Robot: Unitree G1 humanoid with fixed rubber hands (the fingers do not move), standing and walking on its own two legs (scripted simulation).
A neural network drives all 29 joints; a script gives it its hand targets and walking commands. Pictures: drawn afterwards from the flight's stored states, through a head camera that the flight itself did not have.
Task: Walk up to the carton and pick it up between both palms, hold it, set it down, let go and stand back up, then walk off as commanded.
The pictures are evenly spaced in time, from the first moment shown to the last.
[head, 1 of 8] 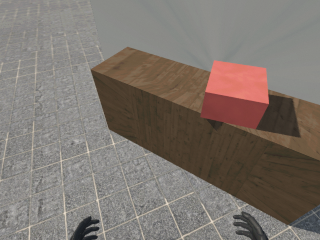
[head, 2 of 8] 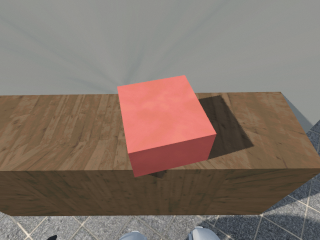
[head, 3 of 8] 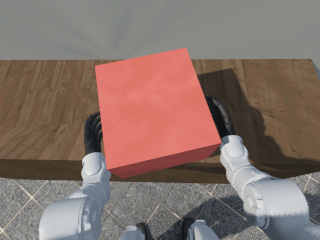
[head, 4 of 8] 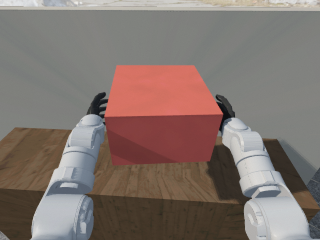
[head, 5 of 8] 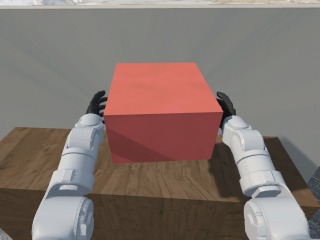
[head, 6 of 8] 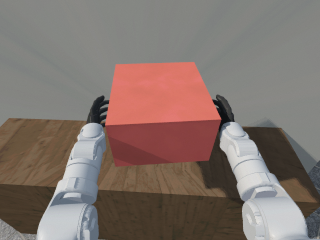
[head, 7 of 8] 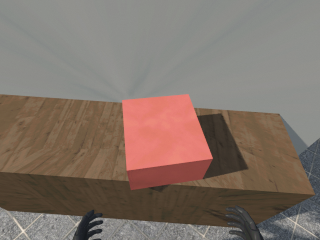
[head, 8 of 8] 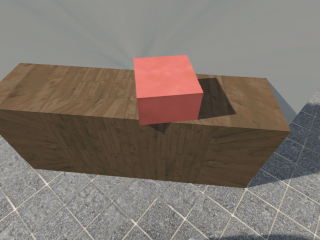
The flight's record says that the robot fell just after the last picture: no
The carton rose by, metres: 0.29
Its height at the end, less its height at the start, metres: +0.00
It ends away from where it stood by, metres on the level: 0.01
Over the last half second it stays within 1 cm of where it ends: yes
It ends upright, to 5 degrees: yes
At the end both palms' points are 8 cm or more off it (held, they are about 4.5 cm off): yes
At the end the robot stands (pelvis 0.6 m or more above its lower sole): yes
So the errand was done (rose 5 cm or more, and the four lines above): yes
